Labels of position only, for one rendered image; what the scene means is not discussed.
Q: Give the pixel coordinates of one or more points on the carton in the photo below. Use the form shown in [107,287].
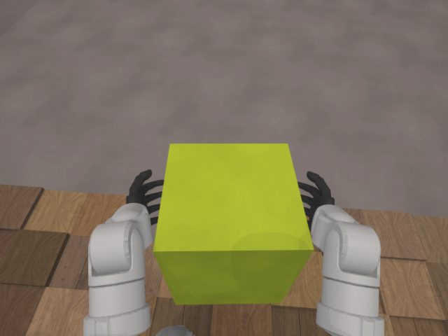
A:
[232,227]

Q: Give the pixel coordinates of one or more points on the robot right forearm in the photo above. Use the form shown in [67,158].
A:
[349,303]

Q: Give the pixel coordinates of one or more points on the robot left forearm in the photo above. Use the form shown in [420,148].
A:
[116,271]

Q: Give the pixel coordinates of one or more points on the left robot hand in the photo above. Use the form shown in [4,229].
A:
[138,190]

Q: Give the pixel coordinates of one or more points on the right robot hand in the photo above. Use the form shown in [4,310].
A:
[321,196]

